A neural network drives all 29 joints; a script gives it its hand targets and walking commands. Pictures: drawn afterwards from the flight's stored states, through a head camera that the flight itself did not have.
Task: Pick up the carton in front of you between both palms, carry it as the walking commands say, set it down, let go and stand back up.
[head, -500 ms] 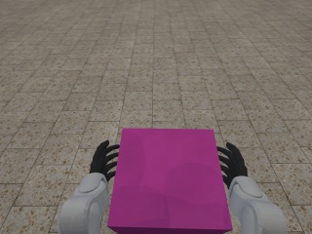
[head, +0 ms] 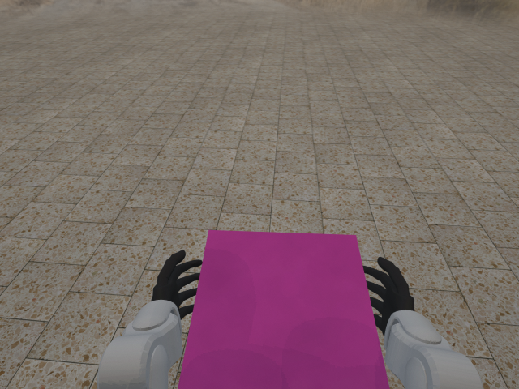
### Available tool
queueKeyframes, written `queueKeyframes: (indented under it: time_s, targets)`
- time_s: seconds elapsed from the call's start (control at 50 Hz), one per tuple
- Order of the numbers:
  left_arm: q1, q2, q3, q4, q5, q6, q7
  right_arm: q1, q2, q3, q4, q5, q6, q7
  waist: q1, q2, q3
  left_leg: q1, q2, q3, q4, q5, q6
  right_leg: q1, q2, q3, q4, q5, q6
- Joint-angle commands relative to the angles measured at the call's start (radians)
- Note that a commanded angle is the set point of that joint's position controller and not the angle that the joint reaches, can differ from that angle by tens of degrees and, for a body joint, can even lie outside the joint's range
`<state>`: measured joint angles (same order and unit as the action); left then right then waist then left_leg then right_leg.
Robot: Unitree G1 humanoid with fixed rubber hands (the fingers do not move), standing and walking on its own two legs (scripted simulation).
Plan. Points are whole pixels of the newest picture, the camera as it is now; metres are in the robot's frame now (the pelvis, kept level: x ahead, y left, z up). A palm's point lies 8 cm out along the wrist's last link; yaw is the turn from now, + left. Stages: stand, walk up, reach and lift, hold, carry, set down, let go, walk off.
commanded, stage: carry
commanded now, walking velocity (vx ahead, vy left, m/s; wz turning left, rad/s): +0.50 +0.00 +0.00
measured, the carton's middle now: (277, 337) +0.23 +0.00 +0.02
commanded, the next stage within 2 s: none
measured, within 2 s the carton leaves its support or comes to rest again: neither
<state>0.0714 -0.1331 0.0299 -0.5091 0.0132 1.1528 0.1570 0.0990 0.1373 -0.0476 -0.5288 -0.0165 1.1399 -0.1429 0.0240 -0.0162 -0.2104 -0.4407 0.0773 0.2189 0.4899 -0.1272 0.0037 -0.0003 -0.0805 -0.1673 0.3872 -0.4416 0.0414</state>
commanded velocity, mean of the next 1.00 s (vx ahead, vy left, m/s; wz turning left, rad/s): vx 0.11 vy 0.00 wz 0.00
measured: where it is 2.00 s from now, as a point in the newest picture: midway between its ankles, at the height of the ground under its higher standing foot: (276, 388)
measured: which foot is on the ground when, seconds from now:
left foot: down 0.00-0.38, up 0.40-0.58, down 0.60-0.88, up 0.90-1.00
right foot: down 0.00-0.04, up 0.06-0.34, down 0.36-1.00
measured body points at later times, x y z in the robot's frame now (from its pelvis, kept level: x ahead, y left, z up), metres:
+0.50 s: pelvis +0.30 -0.03 +0.01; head +0.30 -0.05 +0.46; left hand +0.53 +0.13 +0.10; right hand +0.55 -0.17 +0.08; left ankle +0.20 +0.09 -0.69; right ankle +0.32 -0.12 -0.73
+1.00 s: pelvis +0.47 -0.01 +0.03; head +0.47 -0.01 +0.48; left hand +0.71 +0.14 +0.12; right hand +0.71 -0.16 +0.12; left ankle +0.49 +0.08 -0.71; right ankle +0.34 -0.13 -0.70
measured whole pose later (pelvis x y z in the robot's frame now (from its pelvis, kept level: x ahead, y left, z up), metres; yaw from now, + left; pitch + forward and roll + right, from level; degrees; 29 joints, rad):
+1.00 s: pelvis +0.47 -0.01 +0.03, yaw +1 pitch +4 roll +0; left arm 0.07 -0.13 0.02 -0.60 0.01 1.13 0.15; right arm 0.07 0.13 -0.05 -0.62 0.00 1.14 -0.15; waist 0.02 0.00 -0.09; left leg -0.31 0.03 0.17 0.42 -0.16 -0.01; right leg -0.08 -0.07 -0.16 0.44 -0.23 0.00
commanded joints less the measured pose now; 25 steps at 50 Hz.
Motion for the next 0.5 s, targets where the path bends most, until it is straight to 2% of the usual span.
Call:
queueKeyframes:
  time_s: [0.0, 0.02, 0.04, 0.06, 0.08, 0.1, 0.12, 0.14, 0.16, 0.18, 0.2, 0.22, 0.24, 0.26, 0.28, 0.3, 0.32, 0.34, 0.36, 0.38, 0.4, 0.42, 0.44, 0.46, 0.48]
  targets:
    - [-0.289, -0.561, -0.495, -0.041, -0.138, 0.002, -0.024, -0.269, 0.557, 0.497, -0.012, 0.141, 0.007, 0.0, -0.049, 0.121, -0.033, 0.495, 0.155, -0.33, -0.136, -0.205, 0.087, -0.445, 0.009, -0.057, 0.378, 0.306, -0.027]
    - [-0.319, -0.577, -0.518, -0.095, -0.147, 0.001, -0.026, -0.295, 0.572, 0.498, -0.022, 0.146, 0.002, 0.002, -0.064, 0.316, -0.035, 0.647, 0.296, -0.635, -0.234, -0.113, 0.202, -0.67, 0.065, -0.027, 0.622, 0.132, -0.006]
    - [-0.306, -0.596, -0.531, -0.097, -0.166, -0.001, -0.037, -0.289, 0.613, 0.507, -0.03, 0.154, -0.005, 0.009, -0.059, 0.314, -0.102, 0.674, 0.389, -0.75, -0.257, 0.073, 0.255, -0.758, 0.05, 0.089, 0.782, -0.059, -0.03]
    - [-0.368, -0.675, -0.559, -0.107, -0.197, -0.015, -0.047, -0.338, 0.674, 0.537, -0.072, 0.183, -0.016, 0.021, -0.05, 0.208, -0.114, 0.641, 0.359, -0.609, -0.231, 0.187, 0.234, -0.769, -0.008, 0.154, 0.858, -0.045, -0.046]
    - [-0.36, -0.707, -0.553, -0.076, -0.182, -0.029, -0.054, -0.381, 0.736, 0.566, -0.066, 0.195, -0.028, 0.031, -0.051, 0.107, -0.122, 0.608, 0.328, -0.504, -0.228, 0.223, 0.2, -0.758, -0.036, 0.17, 0.832, 0.019, -0.044]
    - [-0.338, -0.751, -0.56, -0.079, -0.186, -0.043, -0.065, -0.404, 0.75, 0.579, -0.115, 0.203, -0.044, 0.046, -0.045, 0.038, -0.114, 0.518, 0.309, -0.437, -0.252, 0.159, 0.154, -0.691, -0.061, 0.181, 0.751, 0.096, -0.052]
    - [-0.362, -0.773, -0.559, -0.106, -0.18, -0.061, -0.07, -0.433, 0.778, 0.605, -0.127, 0.212, -0.054, 0.058, -0.04, 0.038, -0.092, 0.482, 0.28, -0.367, -0.291, 0.085, 0.119, -0.662, -0.049, 0.148, 0.626, 0.12, -0.046]
    - [-0.349, -0.797, -0.562, -0.096, -0.175, -0.071, -0.065, -0.422, 0.777, 0.612, -0.13, 0.213, -0.061, 0.061, -0.034, 0.083, -0.097, 0.461, 0.261, -0.297, -0.309, 0.046, 0.099, -0.624, -0.042, 0.131, 0.549, 0.135, -0.048]
    - [-0.329, -0.79, -0.567, -0.108, -0.161, -0.077, -0.061, -0.415, 0.771, 0.613, -0.135, 0.222, -0.067, 0.065, -0.041, 0.145, -0.085, 0.435, 0.227, -0.233, -0.32, 0.029, 0.088, -0.584, -0.023, 0.08, 0.469, 0.162, -0.037]
    - [-0.343, -0.784, -0.576, -0.164, -0.171, -0.085, -0.055, -0.411, 0.769, 0.637, -0.178, 0.243, -0.072, 0.068, -0.041, 0.163, -0.074, 0.441, 0.207, -0.209, -0.321, 0.066, 0.095, -0.551, -0.013, 0.061, 0.385, 0.174, -0.033]
    - [-0.288, -0.778, -0.569, -0.129, -0.161, -0.081, -0.045, -0.366, 0.728, 0.619, -0.159, 0.244, -0.07, 0.064, -0.034, 0.196, -0.075, 0.45, 0.182, -0.152, -0.313, 0.094, 0.085, -0.53, 0.01, 0.024, 0.304, 0.187, -0.029]
    - [-0.274, -0.742, -0.55, -0.138, -0.143, -0.083, -0.037, -0.343, 0.718, 0.615, -0.151, 0.234, -0.068, 0.062, -0.037, 0.227, -0.045, 0.442, 0.183, -0.122, -0.315, 0.107, 0.085, -0.53, 0.004, 0.002, 0.26, 0.248, -0.034]
    - [-0.268, -0.726, -0.544, -0.136, -0.131, -0.076, -0.028, -0.331, 0.713, 0.609, -0.119, 0.231, -0.06, 0.059, -0.037, 0.245, -0.03, 0.417, 0.177, -0.099, -0.293, 0.181, 0.073, -0.487, 0.017, -0.022, 0.197, 0.243, -0.033]
    - [-0.235, -0.685, -0.543, -0.135, -0.115, -0.072, -0.022, -0.269, 0.657, 0.591, -0.104, 0.197, -0.056, 0.052, -0.041, 0.222, -0.012, 0.443, 0.168, -0.077, -0.257, 0.271, 0.069, -0.487, 0.04, -0.043, 0.147, 0.279, -0.029]
    - [-0.192, -0.637, -0.542, -0.113, -0.118, -0.057, -0.023, -0.226, 0.622, 0.572, -0.098, 0.182, -0.045, 0.048, -0.036, 0.202, -0.008, 0.441, 0.149, -0.036, -0.192, 0.365, 0.051, -0.417, 0.051, -0.081, 0.102, 0.375, -0.029]
    - [-0.204, -0.64, -0.53, -0.119, -0.126, -0.052, -0.02, -0.236, 0.583, 0.57, -0.124, 0.167, -0.04, 0.039, -0.022, 0.137, -0.034, 0.424, 0.12, 0.008, -0.071, 0.452, 0.018, -0.304, 0.089, -0.115, -0.007, 0.453, -0.025]
    - [-0.214, -0.608, -0.543, -0.156, -0.136, -0.043, -0.022, -0.257, 0.582, 0.563, -0.143, 0.176, -0.031, 0.031, -0.015, 0.104, -0.065, 0.339, 0.095, 0.032, 0.009, 0.426, -0.025, -0.137, 0.048, -0.078, 0.008, 0.535, -0.035]
    - [-0.229, -0.59, -0.535, -0.132, -0.128, -0.034, -0.018, -0.241, 0.576, 0.548, -0.105, 0.158, -0.017, 0.022, -0.012, 0.024, -0.128, 0.179, 0.053, 0.031, 0.137, 0.23, -0.052, 0.052, -0.043, 0.05, 0.043, 0.67, -0.076]
    - [-0.161, -0.553, -0.506, -0.12, -0.138, -0.025, -0.018, -0.255, 0.556, 0.57, -0.155, 0.178, -0.012, 0.015, -0.002, -0.195, -0.165, 0.023, -0.022, 0.016, 0.377, -0.137, -0.078, 0.182, -0.242, 0.339, -0.01, 0.914, -0.155]
    - [-0.224, -0.562, -0.516, -0.123, -0.155, -0.02, -0.02, -0.282, 0.538, 0.573, -0.147, 0.176, -0.003, 0.013, 0.004, -0.22, -0.181, -0.056, -0.054, -0.08, 0.519, -0.425, -0.073, 0.208, -0.361, 0.454, -0.011, 1.104, -0.279]
    - [-0.255, -0.623, -0.526, -0.168, -0.18, -0.027, -0.027, -0.287, 0.586, 0.585, -0.168, 0.21, -0.005, 0.022, -0.003, -0.173, -0.19, -0.07, -0.033, -0.143, 0.542, -0.449, -0.055, 0.166, -0.346, 0.432, -0.038, 1.103, -0.284]
    - [-0.315, -0.651, -0.542, -0.191, -0.197, -0.033, -0.033, -0.316, 0.633, 0.583, -0.148, 0.203, -0.005, 0.025, -0.001, -0.076, -0.139, -0.047, 0.018, -0.166, 0.474, -0.468, -0.043, 0.083, -0.326, 0.345, -0.047, 1.068, -0.272]
    - [-0.32, -0.689, -0.574, -0.213, -0.229, -0.042, -0.047, -0.325, 0.673, 0.595, -0.171, 0.204, -0.019, 0.027, -0.007, -0.089, -0.14, -0.033, 0.012, -0.171, 0.349, -0.428, -0.037, 0.061, -0.276, 0.268, -0.052, 0.993, -0.225]
    - [-0.332, -0.71, -0.579, -0.217, -0.233, -0.05, -0.06, -0.34, 0.711, 0.59, -0.174, 0.197, -0.029, 0.025, -0.004, -0.136, -0.142, 0.022, 0.006, -0.138, 0.243, -0.407, -0.03, 0.019, -0.257, 0.206, -0.064, 0.966, -0.197]
    - [-0.322, -0.71, -0.589, -0.195, -0.238, -0.049, -0.07, -0.308, 0.702, 0.572, -0.141, 0.172, -0.03, 0.022, -0.01, -0.134, -0.137, 0.084, -0.013, -0.135, 0.11, -0.359, -0.029, 0.0, -0.2, 0.163, -0.055, 0.931, -0.162]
